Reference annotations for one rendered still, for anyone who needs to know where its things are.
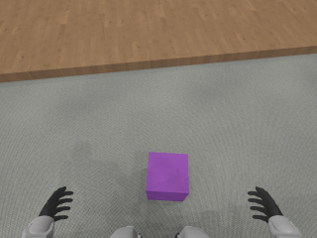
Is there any right robot hand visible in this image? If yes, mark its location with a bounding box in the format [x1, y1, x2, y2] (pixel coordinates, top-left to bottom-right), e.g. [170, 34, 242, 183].
[248, 186, 283, 223]

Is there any robot left thigh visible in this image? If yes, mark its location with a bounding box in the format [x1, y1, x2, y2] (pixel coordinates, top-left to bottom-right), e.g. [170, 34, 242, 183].
[110, 227, 142, 238]

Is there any robot right thigh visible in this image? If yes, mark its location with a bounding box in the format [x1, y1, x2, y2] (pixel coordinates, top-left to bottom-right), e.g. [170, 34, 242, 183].
[177, 227, 211, 238]

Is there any carton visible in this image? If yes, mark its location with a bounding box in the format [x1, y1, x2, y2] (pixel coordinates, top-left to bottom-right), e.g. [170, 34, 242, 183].
[146, 152, 189, 201]

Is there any robot right forearm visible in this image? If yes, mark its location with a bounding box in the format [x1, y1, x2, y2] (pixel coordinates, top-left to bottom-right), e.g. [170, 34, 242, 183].
[267, 215, 302, 238]

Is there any robot thigh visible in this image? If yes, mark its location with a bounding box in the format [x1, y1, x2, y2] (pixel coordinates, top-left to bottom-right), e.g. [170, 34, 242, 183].
[110, 227, 142, 238]
[177, 227, 211, 238]

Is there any robot left forearm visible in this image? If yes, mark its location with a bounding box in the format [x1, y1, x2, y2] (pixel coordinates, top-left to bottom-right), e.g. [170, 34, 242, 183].
[22, 215, 54, 238]

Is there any left robot hand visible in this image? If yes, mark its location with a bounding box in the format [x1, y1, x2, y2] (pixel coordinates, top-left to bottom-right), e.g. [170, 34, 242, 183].
[39, 186, 73, 222]

